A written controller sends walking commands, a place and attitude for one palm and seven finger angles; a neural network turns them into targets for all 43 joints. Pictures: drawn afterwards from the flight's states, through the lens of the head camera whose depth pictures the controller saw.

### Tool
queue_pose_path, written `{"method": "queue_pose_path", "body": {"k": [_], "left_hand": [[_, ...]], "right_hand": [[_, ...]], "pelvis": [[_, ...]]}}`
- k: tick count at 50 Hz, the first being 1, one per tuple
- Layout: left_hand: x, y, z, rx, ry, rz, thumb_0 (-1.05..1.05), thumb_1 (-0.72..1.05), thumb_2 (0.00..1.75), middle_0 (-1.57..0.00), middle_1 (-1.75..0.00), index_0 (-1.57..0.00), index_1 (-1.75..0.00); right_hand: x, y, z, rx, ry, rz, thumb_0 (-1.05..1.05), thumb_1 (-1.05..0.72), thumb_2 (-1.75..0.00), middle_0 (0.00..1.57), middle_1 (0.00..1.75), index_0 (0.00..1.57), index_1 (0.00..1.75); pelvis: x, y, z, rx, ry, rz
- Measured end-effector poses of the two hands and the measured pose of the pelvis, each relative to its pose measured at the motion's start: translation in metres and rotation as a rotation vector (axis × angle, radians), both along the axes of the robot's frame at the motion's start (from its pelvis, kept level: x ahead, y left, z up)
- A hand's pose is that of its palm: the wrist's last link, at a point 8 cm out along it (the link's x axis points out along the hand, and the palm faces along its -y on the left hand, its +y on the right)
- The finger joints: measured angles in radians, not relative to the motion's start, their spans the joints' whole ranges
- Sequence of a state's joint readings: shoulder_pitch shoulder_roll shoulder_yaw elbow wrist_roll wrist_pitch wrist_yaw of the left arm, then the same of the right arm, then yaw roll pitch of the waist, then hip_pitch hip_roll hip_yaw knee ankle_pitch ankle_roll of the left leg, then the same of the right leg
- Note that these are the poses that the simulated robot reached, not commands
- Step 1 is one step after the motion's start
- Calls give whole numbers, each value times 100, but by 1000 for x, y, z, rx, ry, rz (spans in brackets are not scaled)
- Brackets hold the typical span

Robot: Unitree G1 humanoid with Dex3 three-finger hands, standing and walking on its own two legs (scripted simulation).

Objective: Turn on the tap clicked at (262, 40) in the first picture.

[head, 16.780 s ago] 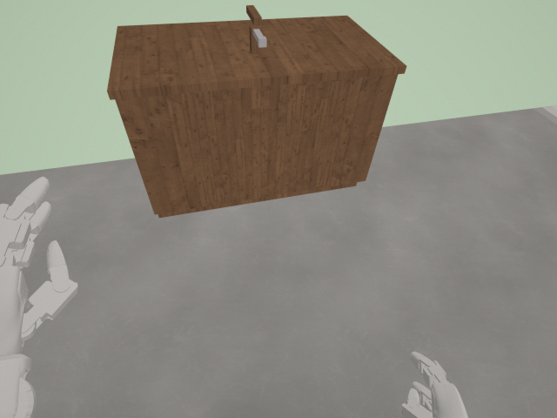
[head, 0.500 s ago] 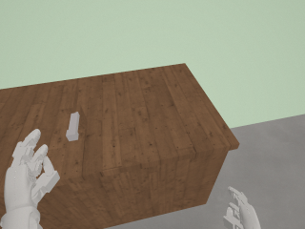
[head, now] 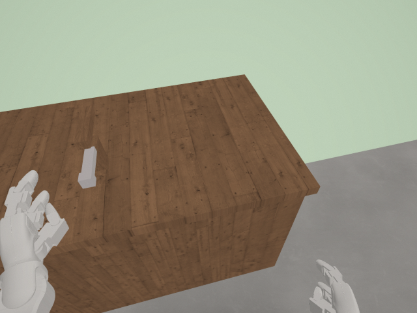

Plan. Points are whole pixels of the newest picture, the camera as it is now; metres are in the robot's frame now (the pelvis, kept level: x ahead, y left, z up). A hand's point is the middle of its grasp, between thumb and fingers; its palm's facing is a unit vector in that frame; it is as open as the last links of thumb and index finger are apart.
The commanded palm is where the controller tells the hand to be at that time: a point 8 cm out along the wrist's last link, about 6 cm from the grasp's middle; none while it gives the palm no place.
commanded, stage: reach beside the lever's end, fingers flat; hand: left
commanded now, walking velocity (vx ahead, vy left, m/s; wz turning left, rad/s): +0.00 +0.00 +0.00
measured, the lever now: (87, 179) +0.37 +0.32 +0.04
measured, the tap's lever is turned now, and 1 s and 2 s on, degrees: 0 0 0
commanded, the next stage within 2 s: push the lever round in 1.96 s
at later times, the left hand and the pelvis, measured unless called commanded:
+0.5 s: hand (65, 209) +0.27 +0.30 +0.08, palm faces +0.55 -0.83 -0.12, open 7.6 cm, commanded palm +0.22 +0.34 +0.08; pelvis +0.01 +0.02 +0.00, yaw +0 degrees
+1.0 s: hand (69, 196) +0.31 +0.32 +0.05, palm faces +0.54 -0.84 -0.12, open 7.8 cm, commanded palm +0.26 +0.36 +0.05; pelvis +0.00 +0.03 -0.01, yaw -1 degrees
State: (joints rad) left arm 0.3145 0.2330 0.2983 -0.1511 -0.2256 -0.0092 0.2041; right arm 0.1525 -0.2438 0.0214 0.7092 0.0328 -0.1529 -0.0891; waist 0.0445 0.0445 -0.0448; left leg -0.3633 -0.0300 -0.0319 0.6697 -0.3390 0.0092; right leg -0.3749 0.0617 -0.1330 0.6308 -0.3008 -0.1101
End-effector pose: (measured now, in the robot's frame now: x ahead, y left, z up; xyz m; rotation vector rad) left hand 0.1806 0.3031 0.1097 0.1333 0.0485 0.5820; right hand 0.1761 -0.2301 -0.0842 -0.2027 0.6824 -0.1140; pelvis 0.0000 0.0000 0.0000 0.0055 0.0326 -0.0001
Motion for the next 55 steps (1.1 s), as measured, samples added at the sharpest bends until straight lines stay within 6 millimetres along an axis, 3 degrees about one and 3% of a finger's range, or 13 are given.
{"method": "queue_pose_path", "body": {"k": [13, 25, 32, 43, 55], "left_hand": [[32, 11, -11, -7, -19, -39, 2, 90, 90, -20, -27, -19, -27], [38, 27, -25, -2, -32, -1, 2, 90, 90, -19, -24, -18, -24], [53, 32, -33, -9, -37, -23, 2, 90, 90, -18, -22, -17, -22], [78, 49, -43, -9, -27, -5, 2, 90, 90, -17, -19, -17, -19], [84, 59, -60, -15, -27, -4, 2, 90, 90, -16, -16, -16, -16]], "right_hand": [[-2, 6, -5, -8, 23, -16, 1, -91, -90, 21, 30, 20, 30], [-6, 14, -9, -24, 61, -5, 1, -91, -90, 21, 30, 20, 30], [-11, 17, -15, -32, 85, -5, 1, -91, -90, 21, 30, 20, 30], [-29, 13, -22, -44, 139, -37, 1, -91, -90, 21, 30, 20, 30], [-53, 6, -33, -62, 221, -67, 1, -91, -90, 21, 30, 20, 30]], "pelvis": [[5, 11, -1, -1, 33, -7], [7, 20, -5, -7, 55, -3], [3, 24, -8, -11, 71, 0], [2, 27, -12, -16, 104, -9], [0, 29, -18, -21, 136, -13]]}}
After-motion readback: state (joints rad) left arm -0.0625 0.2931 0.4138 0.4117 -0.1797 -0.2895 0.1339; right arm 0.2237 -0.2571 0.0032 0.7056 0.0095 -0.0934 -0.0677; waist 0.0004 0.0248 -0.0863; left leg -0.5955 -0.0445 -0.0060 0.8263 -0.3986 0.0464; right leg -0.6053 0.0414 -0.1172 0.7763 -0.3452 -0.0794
